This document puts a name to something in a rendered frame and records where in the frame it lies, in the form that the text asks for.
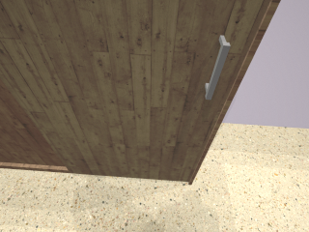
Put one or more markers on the wardrobe door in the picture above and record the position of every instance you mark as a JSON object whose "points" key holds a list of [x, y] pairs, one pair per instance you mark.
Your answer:
{"points": [[117, 87], [20, 140]]}

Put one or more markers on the handle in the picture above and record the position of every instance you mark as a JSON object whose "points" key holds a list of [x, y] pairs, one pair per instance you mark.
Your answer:
{"points": [[221, 58]]}

